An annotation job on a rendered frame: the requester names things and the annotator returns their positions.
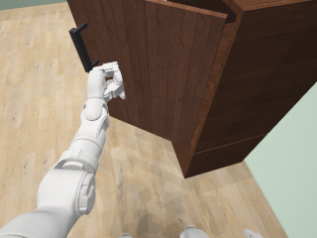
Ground robot left upper arm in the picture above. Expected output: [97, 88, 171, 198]
[0, 169, 96, 238]

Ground robot shin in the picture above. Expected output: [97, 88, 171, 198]
[121, 233, 132, 237]
[185, 225, 196, 230]

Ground robot left forearm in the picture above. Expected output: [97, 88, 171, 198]
[36, 98, 110, 207]

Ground robot left shin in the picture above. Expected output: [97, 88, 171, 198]
[121, 233, 132, 237]

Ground cupboard door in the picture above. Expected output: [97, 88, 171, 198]
[66, 0, 228, 149]

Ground left robot hand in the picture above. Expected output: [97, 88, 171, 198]
[86, 61, 126, 104]

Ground right robot hand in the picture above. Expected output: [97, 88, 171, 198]
[243, 228, 263, 238]

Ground robot right shin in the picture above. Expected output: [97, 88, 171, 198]
[185, 225, 196, 230]

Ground handle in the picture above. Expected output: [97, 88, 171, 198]
[69, 22, 99, 73]

